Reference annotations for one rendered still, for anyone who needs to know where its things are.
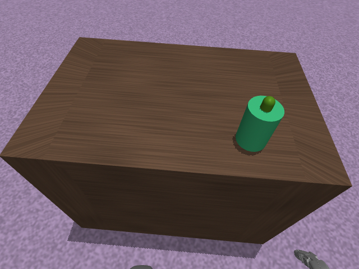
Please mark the right robot hand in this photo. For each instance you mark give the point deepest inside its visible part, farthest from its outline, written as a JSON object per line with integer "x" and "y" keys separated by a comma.
{"x": 310, "y": 260}

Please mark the bottle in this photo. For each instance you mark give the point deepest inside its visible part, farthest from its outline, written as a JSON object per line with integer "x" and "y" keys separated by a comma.
{"x": 260, "y": 119}

